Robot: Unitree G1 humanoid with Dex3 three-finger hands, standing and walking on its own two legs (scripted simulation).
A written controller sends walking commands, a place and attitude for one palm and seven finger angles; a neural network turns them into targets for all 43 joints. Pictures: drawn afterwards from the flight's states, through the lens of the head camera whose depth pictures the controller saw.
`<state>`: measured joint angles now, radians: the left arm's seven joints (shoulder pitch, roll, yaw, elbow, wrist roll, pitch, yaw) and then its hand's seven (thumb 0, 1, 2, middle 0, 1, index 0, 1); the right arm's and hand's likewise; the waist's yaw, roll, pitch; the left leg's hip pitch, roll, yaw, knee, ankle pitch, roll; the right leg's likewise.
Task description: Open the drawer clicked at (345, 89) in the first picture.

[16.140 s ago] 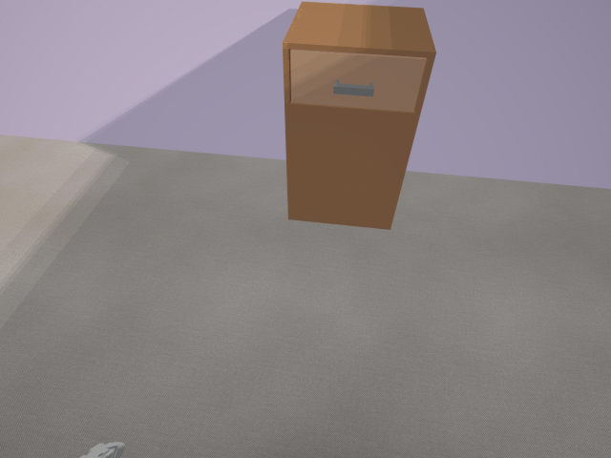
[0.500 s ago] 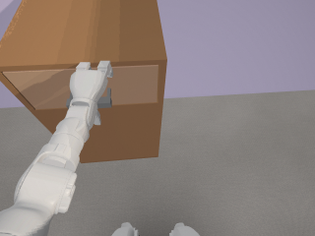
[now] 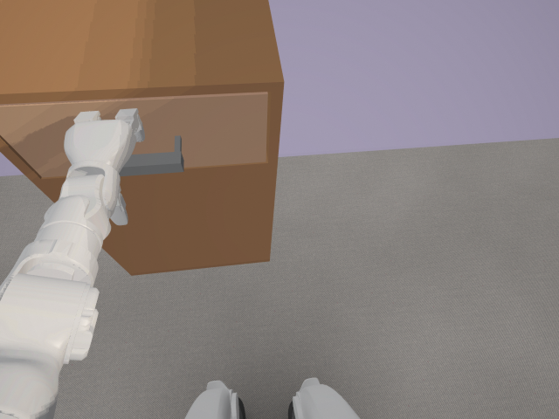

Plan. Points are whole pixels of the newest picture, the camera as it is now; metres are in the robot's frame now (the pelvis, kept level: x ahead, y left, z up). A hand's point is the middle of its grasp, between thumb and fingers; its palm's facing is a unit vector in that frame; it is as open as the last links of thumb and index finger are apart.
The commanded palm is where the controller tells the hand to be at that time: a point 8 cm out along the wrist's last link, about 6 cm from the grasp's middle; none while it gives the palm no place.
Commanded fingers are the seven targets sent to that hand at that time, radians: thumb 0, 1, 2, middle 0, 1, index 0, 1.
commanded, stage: move the hooked fingers above the handle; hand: left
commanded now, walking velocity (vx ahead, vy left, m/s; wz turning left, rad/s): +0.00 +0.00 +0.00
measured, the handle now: (143, 154) +0.55 +0.18 -0.02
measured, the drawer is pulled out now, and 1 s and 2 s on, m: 0.00 0.00 0.00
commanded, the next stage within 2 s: none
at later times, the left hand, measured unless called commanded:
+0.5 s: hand (130, 153) +0.51 +0.18 +0.03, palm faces -0.08 -0.02 -1.00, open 13.5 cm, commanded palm +0.50 +0.17 +0.09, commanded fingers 0.00 -0.50 0.30 -0.30 -1.20 -0.30 -1.20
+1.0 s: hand (134, 152) +0.51 +0.18 +0.03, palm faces -0.06 -0.02 -1.00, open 13.6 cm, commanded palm +0.50 +0.19 +0.09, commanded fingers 0.00 -0.50 0.30 -0.30 -1.20 -0.30 -1.20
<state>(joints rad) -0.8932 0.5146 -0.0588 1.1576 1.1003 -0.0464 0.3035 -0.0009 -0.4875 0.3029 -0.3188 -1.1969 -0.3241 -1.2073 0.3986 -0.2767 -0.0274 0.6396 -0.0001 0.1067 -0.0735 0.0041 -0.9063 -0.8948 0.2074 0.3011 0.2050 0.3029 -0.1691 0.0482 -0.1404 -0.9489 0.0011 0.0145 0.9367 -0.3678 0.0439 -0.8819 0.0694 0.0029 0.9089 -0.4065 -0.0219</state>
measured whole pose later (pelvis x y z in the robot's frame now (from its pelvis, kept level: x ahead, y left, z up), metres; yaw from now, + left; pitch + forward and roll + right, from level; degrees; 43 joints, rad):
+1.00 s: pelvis +0.02 -0.01 +0.02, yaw +0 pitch +19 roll -1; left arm -0.84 0.41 -0.08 1.12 1.09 0.02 0.36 0.00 -0.49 0.30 -0.33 -1.20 -0.35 -1.22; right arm 0.36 -0.25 -0.04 0.68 0.00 0.15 -0.04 0.00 -0.91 -0.89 0.21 0.30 0.20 0.30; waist -0.15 0.06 -0.15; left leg -0.81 0.01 0.01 0.85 -0.37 0.03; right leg -0.75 0.08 0.00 0.82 -0.41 -0.04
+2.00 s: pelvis +0.03 +0.00 +0.02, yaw +1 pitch +19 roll -2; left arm -0.81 0.38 -0.11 1.09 1.08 0.02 0.35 0.00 -0.49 0.30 -0.33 -1.20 -0.33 -1.21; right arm 0.36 -0.24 -0.06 0.68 -0.01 0.16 -0.01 0.00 -0.91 -0.89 0.21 0.30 0.20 0.30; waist -0.12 0.06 -0.16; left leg -0.80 -0.01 0.01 0.85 -0.39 0.04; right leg -0.72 0.06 0.01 0.81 -0.42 -0.02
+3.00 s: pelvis +0.00 +0.00 -0.03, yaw +0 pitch +27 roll -3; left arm -0.87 0.44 -0.05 1.10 1.15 -0.09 0.48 0.00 -0.49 0.30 -0.36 -1.22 -0.32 -1.21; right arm 0.38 -0.24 -0.04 0.73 -0.04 0.08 -0.03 0.00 -0.91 -0.89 0.21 0.30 0.20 0.30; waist -0.16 0.07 -0.20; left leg -1.13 0.00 -0.01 1.10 -0.44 0.04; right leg -1.05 0.07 -0.03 1.06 -0.48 -0.03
